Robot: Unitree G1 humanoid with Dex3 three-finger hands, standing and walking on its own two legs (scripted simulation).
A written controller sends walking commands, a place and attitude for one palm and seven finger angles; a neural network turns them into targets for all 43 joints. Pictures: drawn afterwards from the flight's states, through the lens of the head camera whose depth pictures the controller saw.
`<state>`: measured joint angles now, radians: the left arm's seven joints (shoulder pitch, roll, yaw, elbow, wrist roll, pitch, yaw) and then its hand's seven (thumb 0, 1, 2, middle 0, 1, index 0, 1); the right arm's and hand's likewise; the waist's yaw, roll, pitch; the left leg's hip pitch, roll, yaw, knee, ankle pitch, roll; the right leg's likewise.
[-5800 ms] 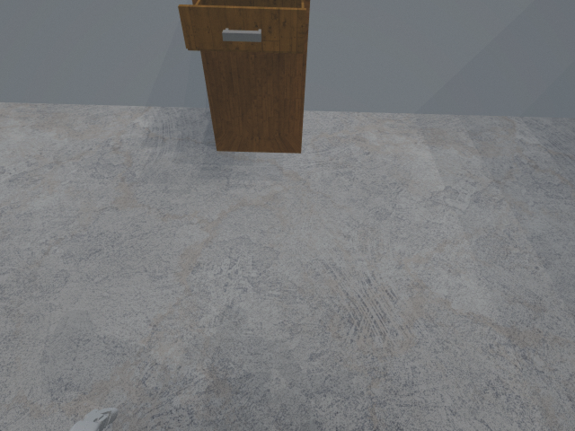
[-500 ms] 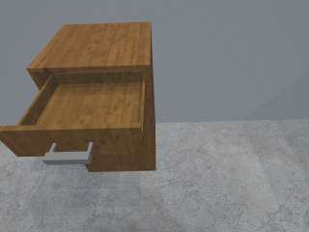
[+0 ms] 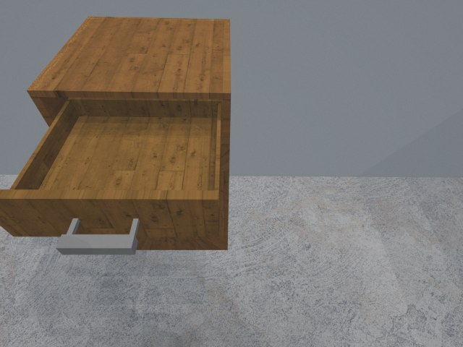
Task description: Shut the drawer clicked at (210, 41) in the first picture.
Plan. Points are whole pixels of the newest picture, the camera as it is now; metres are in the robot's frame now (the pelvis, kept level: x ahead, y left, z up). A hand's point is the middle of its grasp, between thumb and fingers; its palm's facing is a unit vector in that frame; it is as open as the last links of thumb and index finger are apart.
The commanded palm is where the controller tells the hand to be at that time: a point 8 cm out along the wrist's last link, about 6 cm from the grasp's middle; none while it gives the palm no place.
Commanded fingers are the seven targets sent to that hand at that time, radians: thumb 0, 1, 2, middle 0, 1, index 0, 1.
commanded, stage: come to a stop and stand still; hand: left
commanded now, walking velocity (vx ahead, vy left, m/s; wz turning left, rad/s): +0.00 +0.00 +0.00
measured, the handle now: (102, 233) +0.31 +0.26 -0.01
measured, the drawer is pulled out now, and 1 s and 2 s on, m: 0.30 0.30 0.29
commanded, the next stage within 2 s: look again from close up in 0.36 s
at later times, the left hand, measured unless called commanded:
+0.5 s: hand out of the picture +0.00 +0.19 -0.18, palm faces +0.03 -0.98 -0.20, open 7.4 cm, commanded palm none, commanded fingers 0.00 0.90 0.90 -0.20 -0.30 -0.20 -0.30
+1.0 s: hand out of the picture +0.02 +0.23 -0.18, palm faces +0.00 -0.97 -0.22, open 7.4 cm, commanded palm none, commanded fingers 0.00 0.90 0.90 -0.20 -0.30 -0.20 -0.30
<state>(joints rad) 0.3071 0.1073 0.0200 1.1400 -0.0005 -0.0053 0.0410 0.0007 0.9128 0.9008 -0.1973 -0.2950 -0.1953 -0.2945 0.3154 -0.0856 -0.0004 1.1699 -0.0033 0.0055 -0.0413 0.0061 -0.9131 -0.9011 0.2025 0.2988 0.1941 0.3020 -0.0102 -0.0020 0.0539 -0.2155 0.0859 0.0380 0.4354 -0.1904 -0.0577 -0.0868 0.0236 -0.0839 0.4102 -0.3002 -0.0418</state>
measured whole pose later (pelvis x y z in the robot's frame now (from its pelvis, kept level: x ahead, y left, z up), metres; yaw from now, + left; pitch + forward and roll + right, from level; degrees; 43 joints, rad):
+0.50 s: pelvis +0.01 +0.02 +0.00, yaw -1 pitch -1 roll +0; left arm 0.30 0.13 0.01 1.12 0.01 -0.02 0.05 0.00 0.91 0.90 -0.20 -0.29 -0.19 -0.29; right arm 0.26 -0.16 0.00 1.12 0.00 0.00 -0.03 0.01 -0.93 -0.90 0.20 0.30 0.19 0.30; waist 0.00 0.01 0.05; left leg -0.22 0.06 0.06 0.47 -0.22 -0.02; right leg -0.08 -0.01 -0.07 0.39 -0.30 0.00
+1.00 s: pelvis +0.00 +0.05 +0.00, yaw -1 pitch -1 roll +0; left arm 0.30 0.18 -0.01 1.05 0.01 -0.01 0.04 0.00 0.91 0.90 -0.20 -0.29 -0.19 -0.29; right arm 0.27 -0.17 0.02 1.07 -0.01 0.00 -0.01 0.01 -0.93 -0.90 0.20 0.30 0.20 0.30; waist -0.01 0.00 0.04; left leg -0.24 0.01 0.08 0.50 -0.24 0.01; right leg -0.13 -0.06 -0.04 0.50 -0.34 0.03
